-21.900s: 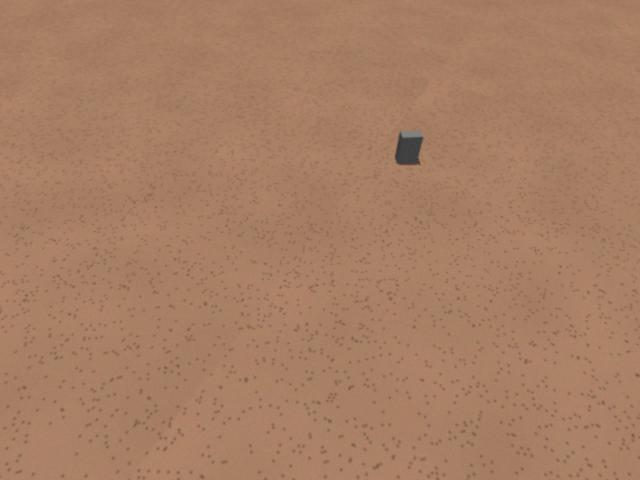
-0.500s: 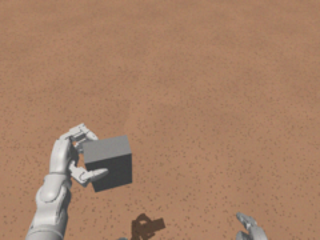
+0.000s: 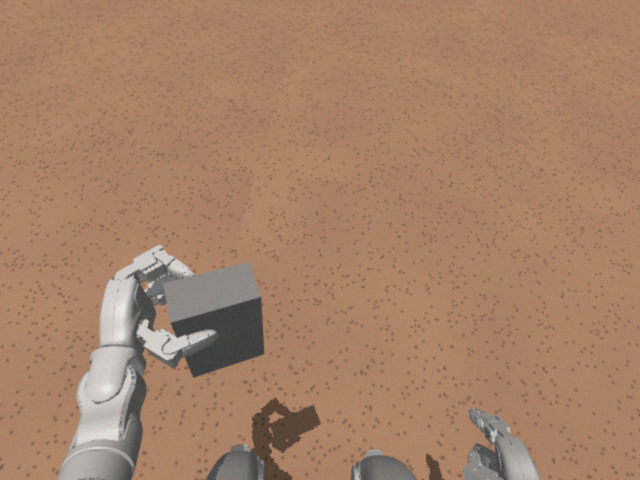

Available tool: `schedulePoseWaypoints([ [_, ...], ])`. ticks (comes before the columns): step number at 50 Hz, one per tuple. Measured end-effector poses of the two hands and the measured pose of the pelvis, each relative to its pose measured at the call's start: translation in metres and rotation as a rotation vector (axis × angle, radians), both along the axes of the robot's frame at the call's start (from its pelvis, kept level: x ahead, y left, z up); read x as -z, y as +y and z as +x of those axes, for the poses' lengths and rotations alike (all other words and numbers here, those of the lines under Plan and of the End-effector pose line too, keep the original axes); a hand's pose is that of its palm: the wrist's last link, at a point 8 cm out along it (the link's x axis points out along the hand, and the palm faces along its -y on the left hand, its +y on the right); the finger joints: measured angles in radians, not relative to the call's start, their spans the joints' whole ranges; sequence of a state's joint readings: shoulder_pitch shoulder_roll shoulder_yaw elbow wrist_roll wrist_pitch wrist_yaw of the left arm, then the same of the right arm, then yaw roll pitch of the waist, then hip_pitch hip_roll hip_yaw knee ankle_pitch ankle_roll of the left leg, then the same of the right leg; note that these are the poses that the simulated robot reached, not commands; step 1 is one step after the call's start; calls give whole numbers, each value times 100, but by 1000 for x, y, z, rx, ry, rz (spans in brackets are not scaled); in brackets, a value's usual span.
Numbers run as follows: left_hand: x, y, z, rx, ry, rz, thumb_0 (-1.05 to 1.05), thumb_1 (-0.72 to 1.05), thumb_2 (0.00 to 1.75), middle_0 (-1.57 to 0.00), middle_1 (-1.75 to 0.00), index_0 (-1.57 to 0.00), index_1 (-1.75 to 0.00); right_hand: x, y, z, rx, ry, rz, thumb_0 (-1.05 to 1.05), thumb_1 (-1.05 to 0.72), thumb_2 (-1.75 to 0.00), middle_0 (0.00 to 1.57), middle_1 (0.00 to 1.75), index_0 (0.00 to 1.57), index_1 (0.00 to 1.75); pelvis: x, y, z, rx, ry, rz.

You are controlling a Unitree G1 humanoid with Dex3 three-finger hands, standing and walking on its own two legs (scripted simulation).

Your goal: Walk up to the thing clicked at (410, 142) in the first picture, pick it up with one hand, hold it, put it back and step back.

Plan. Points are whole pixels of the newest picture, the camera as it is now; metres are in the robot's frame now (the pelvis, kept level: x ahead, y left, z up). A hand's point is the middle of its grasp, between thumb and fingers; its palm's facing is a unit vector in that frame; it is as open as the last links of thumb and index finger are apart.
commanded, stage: crouch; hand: left
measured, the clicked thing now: (219, 322) +0.32 +0.13 -0.03
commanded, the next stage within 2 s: lower in 1.70 s
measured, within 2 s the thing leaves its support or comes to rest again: neither
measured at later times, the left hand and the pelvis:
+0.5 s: hand (205, 351) +0.35 +0.19 -0.24, palm faces +0.08 -1.00 -0.03, open 9.7 cm; pelvis -0.04 +0.00 -0.21, yaw -2 degrees
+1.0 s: hand (215, 373) +0.36 +0.20 -0.42, palm faces +0.12 -0.99 -0.04, open 9.7 cm; pelvis -0.07 +0.00 -0.36, yaw -5 degrees
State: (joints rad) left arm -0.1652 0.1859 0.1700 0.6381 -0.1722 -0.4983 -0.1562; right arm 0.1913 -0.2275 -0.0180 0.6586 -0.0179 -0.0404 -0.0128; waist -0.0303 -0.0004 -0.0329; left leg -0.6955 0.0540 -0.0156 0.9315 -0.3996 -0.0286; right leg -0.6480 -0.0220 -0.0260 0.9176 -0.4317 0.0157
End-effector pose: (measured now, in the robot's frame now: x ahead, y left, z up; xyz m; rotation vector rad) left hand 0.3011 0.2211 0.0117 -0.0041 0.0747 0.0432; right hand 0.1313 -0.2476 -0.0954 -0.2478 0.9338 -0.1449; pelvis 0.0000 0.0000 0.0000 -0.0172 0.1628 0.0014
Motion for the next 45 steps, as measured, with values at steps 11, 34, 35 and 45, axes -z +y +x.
schedulePoseWaypoints([
  [11,108,7,14,5,-50,10,-2,-61,103,-95,-132,-94,-129,88,-14,-32,-14,128,-50,1,-89,-91,20,30,20,30,84,2,-17,8,225,-15],
  [34,333,16,24,-56,-27,38,-2,-61,102,-94,-134,-93,-132,305,-11,-53,-106,267,-23,1,-92,-92,20,30,20,30,276,-2,-54,44,418,-19],
  [35,341,17,25,-61,-30,37,-2,-61,102,-94,-134,-93,-132,312,-12,-55,-107,272,-26,1,-92,-92,20,30,20,30,284,-2,-56,46,417,-20],
  [45,403,27,27,-93,-31,41,-2,-61,102,-94,-135,-93,-133,368,-19,-87,-87,345,-48,1,-92,-92,20,30,20,30,342,-1,-67,58,392,-23],
])
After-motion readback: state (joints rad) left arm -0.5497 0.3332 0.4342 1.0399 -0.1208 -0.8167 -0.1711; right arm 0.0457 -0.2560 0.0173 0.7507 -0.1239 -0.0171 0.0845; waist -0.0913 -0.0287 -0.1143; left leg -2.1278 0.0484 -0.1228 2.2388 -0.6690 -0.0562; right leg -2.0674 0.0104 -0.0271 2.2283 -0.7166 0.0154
